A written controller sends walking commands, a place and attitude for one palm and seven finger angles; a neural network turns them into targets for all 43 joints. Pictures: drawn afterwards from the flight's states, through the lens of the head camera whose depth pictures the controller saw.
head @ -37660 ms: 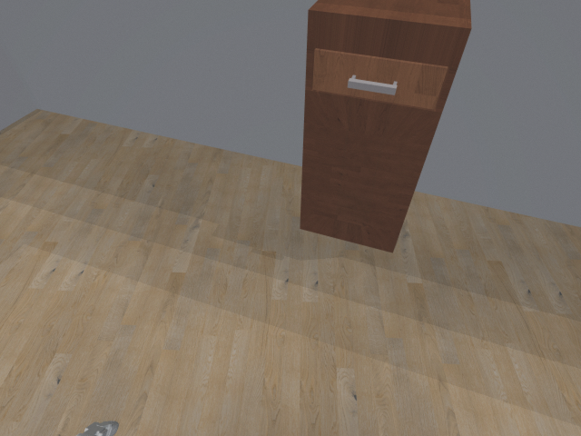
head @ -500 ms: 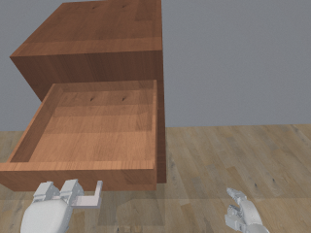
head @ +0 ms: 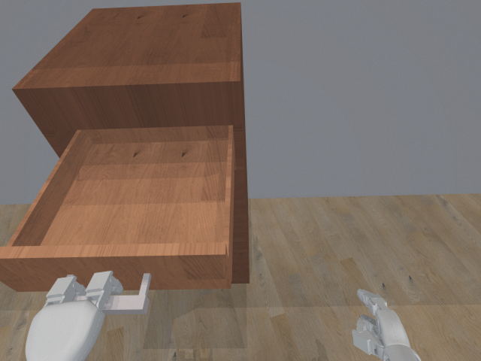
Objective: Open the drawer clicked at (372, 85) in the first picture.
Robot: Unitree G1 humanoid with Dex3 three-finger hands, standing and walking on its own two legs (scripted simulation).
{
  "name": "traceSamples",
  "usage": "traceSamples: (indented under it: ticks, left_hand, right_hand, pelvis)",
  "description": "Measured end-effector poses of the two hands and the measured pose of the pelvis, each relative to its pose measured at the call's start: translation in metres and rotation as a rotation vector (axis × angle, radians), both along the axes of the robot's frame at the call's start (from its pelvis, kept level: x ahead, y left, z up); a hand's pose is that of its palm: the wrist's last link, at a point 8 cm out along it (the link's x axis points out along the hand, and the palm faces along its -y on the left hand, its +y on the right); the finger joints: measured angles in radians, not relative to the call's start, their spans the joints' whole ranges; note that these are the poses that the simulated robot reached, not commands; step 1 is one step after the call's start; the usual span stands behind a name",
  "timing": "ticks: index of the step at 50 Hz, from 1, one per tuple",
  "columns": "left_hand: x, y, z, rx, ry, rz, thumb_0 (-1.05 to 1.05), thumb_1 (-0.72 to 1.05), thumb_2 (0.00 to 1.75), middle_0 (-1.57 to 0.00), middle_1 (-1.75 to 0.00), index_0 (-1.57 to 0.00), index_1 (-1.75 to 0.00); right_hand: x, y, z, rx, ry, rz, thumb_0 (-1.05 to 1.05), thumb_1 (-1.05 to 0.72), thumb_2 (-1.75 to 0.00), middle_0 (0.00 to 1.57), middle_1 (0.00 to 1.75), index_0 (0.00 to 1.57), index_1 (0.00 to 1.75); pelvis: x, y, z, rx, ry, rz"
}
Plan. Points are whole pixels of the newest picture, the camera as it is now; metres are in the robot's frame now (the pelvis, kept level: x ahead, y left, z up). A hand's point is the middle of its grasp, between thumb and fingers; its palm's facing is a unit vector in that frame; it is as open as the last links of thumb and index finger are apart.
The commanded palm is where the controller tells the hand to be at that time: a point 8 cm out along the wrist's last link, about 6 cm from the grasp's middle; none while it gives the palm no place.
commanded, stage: lift the hand off the handle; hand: left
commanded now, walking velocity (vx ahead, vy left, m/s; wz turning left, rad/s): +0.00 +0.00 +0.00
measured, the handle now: (104, 292) +0.20 +0.25 +0.03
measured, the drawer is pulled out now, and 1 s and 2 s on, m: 0.30 0.30 0.30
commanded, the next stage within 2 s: draw the hand back to the body in 1.56 s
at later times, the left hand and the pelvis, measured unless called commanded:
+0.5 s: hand (86, 325) +0.15 +0.25 +0.03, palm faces +0.05 -0.07 -1.00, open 13.5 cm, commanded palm +0.13 +0.25 +0.09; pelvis -0.01 +0.01 +0.00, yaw +1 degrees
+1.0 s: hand (66, 301) +0.16 +0.25 +0.10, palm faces +0.10 -0.11 -0.99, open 13.3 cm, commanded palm +0.13 +0.25 +0.17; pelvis +0.01 +0.02 +0.03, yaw +1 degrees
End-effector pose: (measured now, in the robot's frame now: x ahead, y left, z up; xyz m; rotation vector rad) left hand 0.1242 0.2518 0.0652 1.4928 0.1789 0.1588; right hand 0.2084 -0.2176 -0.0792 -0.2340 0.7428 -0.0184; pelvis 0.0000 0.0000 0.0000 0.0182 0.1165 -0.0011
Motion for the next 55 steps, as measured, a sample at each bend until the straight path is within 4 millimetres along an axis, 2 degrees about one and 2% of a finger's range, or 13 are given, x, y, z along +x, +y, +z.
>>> traceSamples:
  ticks: [6,13,20,34,47,55]
  left_hand:
    - [0.0,0.0,-0.002,0.005,-0.025,0.003,-0.01,-0.47,0.31,-0.33,-1.22,-0.32,-1.2]
    - [0.001,-0.002,-0.004,0.014,-0.051,0.022,-0.01,-0.48,0.3,-0.35,-1.24,-0.32,-1.2]
    - [0.006,-0.003,0.002,0.01,-0.045,0.046,-0.01,-0.49,0.3,-0.37,-1.23,-0.33,-1.21]
    - [0.008,0.005,0.044,-0.008,-0.066,0.06,-0.01,-0.49,0.3,-0.33,-1.21,-0.4,-1.24]
    - [0.011,0.004,0.073,-0.035,-0.067,0.032,-0.01,-0.49,0.3,-0.33,-1.21,-0.43,-1.25]
    - [0.025,0.003,0.115,-0.01,-0.192,0.009,-0.01,-0.49,0.3,-0.33,-1.21,-0.36,-1.22]
  right_hand:
    - [-0.008,-0.002,-0.008,-0.007,0.026,-0.01,0.01,-0.9,-0.9,0.2,0.3,0.21,0.3]
    - [-0.013,0.006,-0.016,0.008,0.043,-0.013,0.01,-0.9,-0.9,0.2,0.3,0.2,0.3]
    - [-0.011,0.017,-0.012,0.035,0.02,-0.006,0.01,-0.9,-0.9,0.2,0.3,0.21,0.3]
    - [0.008,0.026,0.016,0.034,-0.052,0.039,0.01,-0.9,-0.9,0.2,0.3,0.21,0.3]
    - [0.02,0.044,0.026,0.047,-0.049,0.091,0.01,-0.9,-0.9,0.2,0.3,0.21,0.3]
    - [0.027,0.059,0.031,0.086,-0.045,0.116,0.01,-0.9,-0.9,0.2,0.3,0.21,0.3]
  pelvis:
    - [-0.004,0.002,-0.002,0.0,0.013,0.004]
    - [-0.009,0.004,-0.004,0.0,0.014,0.014]
    - [-0.011,0.005,-0.002,-0.001,-0.012,0.018]
    - [-0.005,0.009,0.013,-0.01,-0.084,0.021]
    - [0.005,0.018,0.024,-0.02,-0.116,0.024]
    - [0.009,0.023,0.029,-0.022,-0.139,0.02]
